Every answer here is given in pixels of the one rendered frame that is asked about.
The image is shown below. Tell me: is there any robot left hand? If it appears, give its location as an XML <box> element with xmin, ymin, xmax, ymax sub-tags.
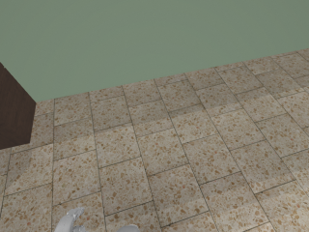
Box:
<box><xmin>54</xmin><ymin>207</ymin><xmax>89</xmax><ymax>232</ymax></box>

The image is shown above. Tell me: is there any cupboard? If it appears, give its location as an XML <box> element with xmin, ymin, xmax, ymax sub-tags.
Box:
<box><xmin>0</xmin><ymin>62</ymin><xmax>37</xmax><ymax>150</ymax></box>

